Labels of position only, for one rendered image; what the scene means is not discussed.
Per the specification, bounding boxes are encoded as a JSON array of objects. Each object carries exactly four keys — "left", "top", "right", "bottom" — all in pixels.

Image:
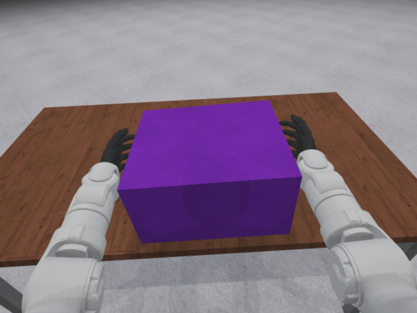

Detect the robot left upper arm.
[{"left": 25, "top": 257, "right": 104, "bottom": 313}]

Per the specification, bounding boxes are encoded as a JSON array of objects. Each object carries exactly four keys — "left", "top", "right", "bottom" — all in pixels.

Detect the left robot hand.
[{"left": 100, "top": 128, "right": 135, "bottom": 173}]

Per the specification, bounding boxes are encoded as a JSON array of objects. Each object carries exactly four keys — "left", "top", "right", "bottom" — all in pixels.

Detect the robot right upper arm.
[{"left": 328, "top": 238, "right": 417, "bottom": 313}]

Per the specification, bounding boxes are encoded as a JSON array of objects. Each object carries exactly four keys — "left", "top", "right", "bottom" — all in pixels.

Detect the carton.
[{"left": 117, "top": 100, "right": 302, "bottom": 244}]

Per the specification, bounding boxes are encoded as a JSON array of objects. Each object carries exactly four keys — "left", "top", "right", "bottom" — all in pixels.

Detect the robot left forearm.
[{"left": 22, "top": 162, "right": 120, "bottom": 313}]

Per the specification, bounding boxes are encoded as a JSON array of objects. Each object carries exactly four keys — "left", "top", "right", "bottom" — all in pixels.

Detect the table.
[{"left": 0, "top": 92, "right": 417, "bottom": 313}]

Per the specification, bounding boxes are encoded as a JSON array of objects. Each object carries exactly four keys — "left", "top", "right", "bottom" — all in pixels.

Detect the robot right forearm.
[{"left": 296, "top": 149, "right": 417, "bottom": 290}]

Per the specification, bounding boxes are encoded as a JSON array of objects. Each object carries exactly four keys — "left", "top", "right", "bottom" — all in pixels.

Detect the right robot hand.
[{"left": 279, "top": 114, "right": 317, "bottom": 159}]

